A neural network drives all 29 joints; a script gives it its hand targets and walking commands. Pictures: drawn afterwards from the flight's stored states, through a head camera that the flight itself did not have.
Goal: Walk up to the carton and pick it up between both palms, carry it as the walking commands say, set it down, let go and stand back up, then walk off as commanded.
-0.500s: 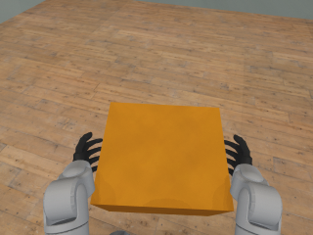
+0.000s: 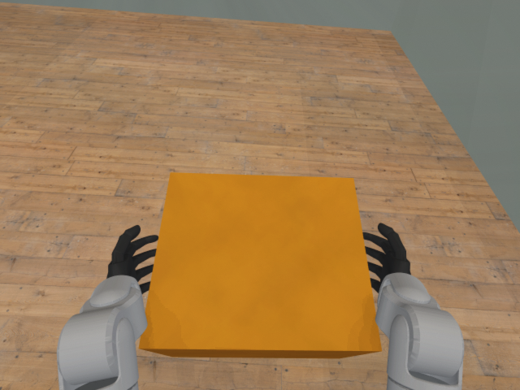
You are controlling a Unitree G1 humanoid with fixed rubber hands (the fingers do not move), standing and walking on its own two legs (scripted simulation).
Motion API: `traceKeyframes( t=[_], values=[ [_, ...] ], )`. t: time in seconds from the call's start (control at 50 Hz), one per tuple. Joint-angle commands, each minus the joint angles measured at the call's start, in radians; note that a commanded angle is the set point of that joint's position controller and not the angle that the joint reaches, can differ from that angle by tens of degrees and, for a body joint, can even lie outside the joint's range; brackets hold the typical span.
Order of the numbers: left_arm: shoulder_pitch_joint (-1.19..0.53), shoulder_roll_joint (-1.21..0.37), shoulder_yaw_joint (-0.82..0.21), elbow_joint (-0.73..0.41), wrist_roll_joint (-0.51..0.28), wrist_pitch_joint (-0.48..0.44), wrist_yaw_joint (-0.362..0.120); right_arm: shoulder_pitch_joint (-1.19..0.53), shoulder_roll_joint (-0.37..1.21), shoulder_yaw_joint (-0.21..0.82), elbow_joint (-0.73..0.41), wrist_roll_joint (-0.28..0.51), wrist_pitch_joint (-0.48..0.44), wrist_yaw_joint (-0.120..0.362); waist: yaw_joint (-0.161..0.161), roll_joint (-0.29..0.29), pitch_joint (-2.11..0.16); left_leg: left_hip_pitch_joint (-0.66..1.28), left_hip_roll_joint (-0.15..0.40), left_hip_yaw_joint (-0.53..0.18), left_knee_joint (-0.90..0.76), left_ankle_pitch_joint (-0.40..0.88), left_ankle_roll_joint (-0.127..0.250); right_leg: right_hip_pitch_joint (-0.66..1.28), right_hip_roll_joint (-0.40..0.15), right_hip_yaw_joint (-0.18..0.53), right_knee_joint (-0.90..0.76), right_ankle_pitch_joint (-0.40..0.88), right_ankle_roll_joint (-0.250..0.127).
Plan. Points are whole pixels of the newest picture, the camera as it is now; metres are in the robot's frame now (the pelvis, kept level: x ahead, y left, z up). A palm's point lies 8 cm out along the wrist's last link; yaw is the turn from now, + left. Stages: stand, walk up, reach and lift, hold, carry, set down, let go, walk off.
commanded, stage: carry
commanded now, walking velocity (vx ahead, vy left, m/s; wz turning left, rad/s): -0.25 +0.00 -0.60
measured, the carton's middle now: (259, 271) +0.31 +0.03 +0.03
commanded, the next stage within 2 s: none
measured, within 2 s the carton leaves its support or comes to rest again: neither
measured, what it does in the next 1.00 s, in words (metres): walks backwards: right foot, then left foot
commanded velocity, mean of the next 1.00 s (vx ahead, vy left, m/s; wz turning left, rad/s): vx -0.01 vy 0.00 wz -0.02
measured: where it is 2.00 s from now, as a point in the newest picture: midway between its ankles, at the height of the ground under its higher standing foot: outside the picture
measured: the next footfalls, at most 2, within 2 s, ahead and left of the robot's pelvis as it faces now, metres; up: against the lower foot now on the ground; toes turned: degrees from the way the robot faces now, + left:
right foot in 0.06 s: +0.02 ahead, -0.16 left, +0.00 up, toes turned -3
left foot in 0.38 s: -0.09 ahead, +0.10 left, +0.00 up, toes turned -8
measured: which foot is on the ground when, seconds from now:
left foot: down 0.00-0.06, up 0.08-0.36, down 0.38-1.00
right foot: up 0.00-0.04, down 0.06-0.40, up 0.42-0.60, down 0.62-1.00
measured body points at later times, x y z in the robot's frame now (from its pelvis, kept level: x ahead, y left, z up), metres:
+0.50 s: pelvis -0.16 -0.02 +0.01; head -0.17 +0.01 +0.46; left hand +0.11 +0.12 +0.07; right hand +0.07 -0.23 +0.10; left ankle -0.13 +0.10 -0.73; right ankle -0.11 -0.15 -0.69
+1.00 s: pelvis -0.23 -0.03 +0.00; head -0.26 -0.02 +0.45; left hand +0.05 +0.08 +0.08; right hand -0.02 -0.26 +0.09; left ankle -0.13 +0.10 -0.73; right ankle -0.19 -0.17 -0.73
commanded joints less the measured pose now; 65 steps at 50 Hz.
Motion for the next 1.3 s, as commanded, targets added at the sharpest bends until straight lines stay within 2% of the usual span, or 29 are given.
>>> traceKeyframes(
  t=[0.0, 0.02, 0.04, 0.08, 0.12, 0.14, 0.18, 0.26, 0.3, 0.32, 0.34, 0.36, 0.38, 0.42, 0.44, 0.46, 0.5, 0.54, 0.56, 0.6, 0.62, 0.64, 0.72, 0.74, 0.78, 0.88, 1.04, 1.16, 1.28],
  values=[
    [-0.515, -0.828, -0.864, -0.089, -0.492, -0.008, -0.279, -0.242, 0.782, 0.630, -0.033, 0.320, 0.011, 0.210, -0.077, -0.036, -0.381, 0.027, 0.085, -0.030, 0.199, 0.195, -0.007, 0.297, -0.119, 0.210, -0.475, 0.717, -0.045],
    [-0.507, -0.806, -0.849, -0.062, -0.484, -0.009, -0.284, -0.256, 0.790, 0.638, -0.053, 0.315, 0.014, 0.207, -0.090, -0.385, -0.392, -0.249, -0.053, 0.016, 0.385, -0.429, -0.072, 0.431, -0.374, 0.530, -0.399, 1.281, -0.157],
    [-0.494, -0.813, -0.852, -0.056, -0.485, -0.006, -0.288, -0.303, 0.802, 0.656, -0.051, 0.328, 0.016, 0.207, -0.089, -0.354, -0.379, -0.240, -0.065, -0.106, 0.548, -0.515, -0.061, 0.370, -0.384, 0.484, -0.345, 1.409, -0.218],
    [-0.505, -0.853, -0.824, -0.051, -0.464, -0.015, -0.297, -0.415, 0.861, 0.702, -0.077, 0.375, 0.006, 0.226, -0.082, -0.192, -0.384, -0.208, -0.089, -0.157, 0.616, -0.343, -0.046, 0.291, -0.291, 0.319, -0.404, 0.992, -0.201],
    [-0.528, -0.892, -0.788, -0.042, -0.419, -0.045, -0.296, -0.548, 0.921, 0.768, -0.119, 0.432, -0.006, 0.244, -0.086, -0.234, -0.333, -0.181, -0.081, -0.164, 0.567, -0.205, -0.037, 0.193, -0.205, 0.219, -0.471, 0.450, -0.153],
    [-0.533, -0.909, -0.769, -0.057, -0.403, -0.061, -0.292, -0.608, 0.940, 0.798, -0.171, 0.468, -0.015, 0.253, -0.085, -0.249, -0.315, -0.193, -0.086, -0.144, 0.519, -0.178, -0.033, 0.187, -0.193, 0.222, -0.507, 0.273, -0.136],
    [-0.531, -0.934, -0.746, -0.088, -0.381, -0.081, -0.279, -0.665, 0.966, 0.843, -0.239, 0.515, -0.019, 0.263, -0.078, -0.264, -0.338, -0.171, -0.095, -0.114, 0.436, -0.183, -0.026, 0.204, -0.211, 0.241, -0.557, 0.133, -0.143],
    [-0.463, -0.866, -0.712, -0.106, -0.318, -0.083, -0.239, -0.549, 0.930, 0.841, -0.149, 0.534, 0.011, 0.284, -0.070, -0.249, -0.399, -0.013, -0.130, -0.091, 0.158, -0.297, 0.008, 0.205, -0.241, 0.315, -0.627, 0.028, -0.151],
    [-0.433, -0.843, -0.725, -0.093, -0.299, -0.072, -0.225, -0.445, 0.913, 0.806, -0.076, 0.522, 0.023, 0.293, -0.094, -0.182, -0.441, 0.227, -0.161, -0.036, -0.215, -0.207, 0.042, 0.149, -0.141, 0.191, -0.590, 0.041, -0.047],
    [-0.423, -0.830, -0.736, -0.082, -0.294, -0.067, -0.218, -0.416, 0.903, 0.781, -0.042, 0.515, 0.024, 0.298, -0.093, -0.071, -0.420, 0.325, -0.110, -0.108, -0.380, -0.207, 0.054, 0.075, -0.075, 0.138, -0.510, 0.067, 0.002],
    [-0.428, -0.830, -0.749, -0.075, -0.301, -0.061, -0.220, -0.410, 0.885, 0.761, -0.035, 0.500, 0.019, 0.298, -0.101, 0.164, -0.388, 0.348, 0.078, -0.373, -0.445, -0.296, 0.099, -0.054, 0.014, 0.072, -0.310, 0.095, 0.034],
    [-0.460, -0.848, -0.765, -0.085, -0.312, -0.059, -0.226, -0.433, 0.895, 0.764, -0.048, 0.499, 0.010, 0.302, -0.089, 0.329, -0.329, 0.220, 0.243, -0.472, -0.433, -0.232, 0.156, -0.078, 0.043, 0.009, -0.079, -0.010, 0.016],
    [-0.498, -0.862, -0.781, -0.098, -0.328, -0.055, -0.238, -0.444, 0.907, 0.770, -0.070, 0.492, 0.005, 0.302, -0.083, 0.275, -0.296, 0.093, 0.266, -0.406, -0.384, -0.187, 0.197, -0.039, -0.019, 0.036, 0.022, 0.012, 0.002],
    [-0.544, -0.896, -0.829, -0.073, -0.347, -0.042, -0.247, -0.438, 0.897, 0.728, -0.062, 0.443, 0.007, 0.296, -0.083, 0.172, -0.225, -0.037, 0.140, -0.263, -0.381, -0.200, 0.132, 0.028, -0.011, 0.020, 0.020, 0.128, -0.007],
    [-0.584, -0.902, -0.841, -0.092, -0.368, -0.041, -0.248, -0.460, 0.882, 0.713, -0.082, 0.442, 0.007, 0.294, -0.083, 0.177, -0.199, -0.029, 0.093, -0.202, -0.377, -0.192, 0.087, 0.029, -0.002, -0.010, -0.019, 0.131, -0.010],
    [-0.623, -0.901, -0.852, -0.112, -0.390, -0.038, -0.248, -0.467, 0.870, 0.692, -0.094, 0.432, 0.009, 0.289, -0.089, 0.202, -0.190, 0.020, 0.080, -0.179, -0.349, -0.149, 0.077, -0.004, 0.003, -0.023, -0.065, 0.114, -0.011],
    [-0.643, -0.895, -0.879, -0.116, -0.424, -0.026, -0.252, -0.459, 0.848, 0.670, -0.104, 0.410, 0.013, 0.271, -0.089, 0.228, -0.208, 0.093, 0.095, -0.191, -0.292, -0.053, 0.096, 0.010, 0.016, -0.039, -0.224, 0.075, -0.017],
    [-0.596, -0.881, -0.888, -0.099, -0.445, -0.013, -0.252, -0.376, 0.816, 0.645, -0.069, 0.374, 0.022, 0.252, -0.076, 0.206, -0.278, 0.127, 0.072, -0.169, -0.190, 0.145, 0.078, 0.142, 0.012, -0.015, -0.449, 0.180, -0.023],
    [-0.567, -0.874, -0.883, -0.082, -0.455, -0.006, -0.255, -0.340, 0.807, 0.636, -0.052, 0.356, 0.026, 0.243, -0.079, 0.128, -0.323, 0.133, 0.043, -0.146, -0.116, 0.220, 0.052, 0.206, -0.031, 0.040, -0.527, 0.255, -0.026],
    [-0.528, -0.827, -0.861, -0.055, -0.460, 0.002, -0.263, -0.299, 0.783, 0.623, -0.033, 0.327, 0.035, 0.227, -0.092, -0.115, -0.409, 0.016, -0.061, -0.114, 0.042, 0.086, -0.013, 0.338, -0.206, 0.262, -0.456, 0.717, -0.080],
    [-0.522, -0.828, -0.860, -0.042, -0.464, 0.008, -0.267, -0.301, 0.786, 0.621, -0.027, 0.326, 0.037, 0.221, -0.099, -0.160, -0.401, -0.017, -0.080, -0.098, 0.033, -0.060, -0.021, 0.357, -0.234, 0.253, -0.421, 0.845, -0.100],
    [-0.517, -0.845, -0.857, -0.039, -0.468, 0.001, -0.272, -0.327, 0.786, 0.646, -0.068, 0.337, 0.035, 0.224, -0.099, -0.173, -0.412, 0.037, -0.074, -0.087, -0.016, -0.014, -0.022, 0.315, -0.213, 0.215, -0.396, 0.843, -0.120],
    [-0.538, -0.883, -0.812, -0.034, -0.442, -0.011, -0.277, -0.469, 0.848, 0.690, -0.102, 0.401, 0.040, 0.246, -0.091, -0.099, -0.311, 0.116, -0.059, -0.149, -0.094, 0.075, 0.016, 0.125, -0.097, 0.112, -0.469, 0.249, -0.076],
    [-0.549, -0.881, -0.804, -0.046, -0.429, -0.016, -0.273, -0.500, 0.853, 0.705, -0.118, 0.415, 0.041, 0.252, -0.090, -0.114, -0.280, 0.082, -0.062, -0.157, -0.117, -0.002, 0.024, 0.112, -0.090, 0.116, -0.511, 0.098, -0.073],
    [-0.545, -0.877, -0.782, -0.044, -0.401, -0.025, -0.264, -0.534, 0.859, 0.729, -0.130, 0.435, 0.043, 0.260, -0.092, -0.137, -0.244, 0.054, -0.074, -0.160, -0.147, -0.102, 0.027, 0.090, -0.090, 0.135, -0.545, -0.031, -0.074],
    [-0.521, -0.860, -0.748, -0.024, -0.346, -0.033, -0.244, -0.540, 0.865, 0.741, -0.081, 0.471, 0.046, 0.286, -0.086, -0.039, -0.266, 0.036, -0.074, -0.183, -0.204, -0.157, 0.031, 0.122, -0.080, 0.129, -0.520, 0.012, -0.083],
    [-0.560, -0.837, -0.746, 0.040, -0.338, -0.057, -0.246, -0.487, 0.827, 0.646, 0.053, 0.401, 0.008, 0.290, -0.083, 0.044, -0.293, 0.067, -0.047, -0.195, -0.255, -0.184, 0.035, 0.122, -0.050, 0.102, -0.468, 0.122, -0.073],
    [-0.627, -0.876, -0.794, 0.007, -0.394, -0.085, -0.263, -0.503, 0.840, 0.625, 0.018, 0.371, -0.034, 0.275, -0.084, 0.023, -0.294, 0.065, -0.043, -0.195, -0.239, -0.205, 0.035, 0.107, -0.045, 0.104, -0.467, 0.123, -0.066],
    [-0.607, -0.856, -0.767, 0.078, -0.388, -0.128, -0.275, -0.468, 0.812, 0.587, 0.085, 0.330, -0.077, 0.266, -0.086, -0.012, -0.320, 0.089, -0.056, -0.187, -0.189, -0.128, 0.037, 0.116, -0.058, 0.116, -0.477, 0.140, -0.070]
  ],
)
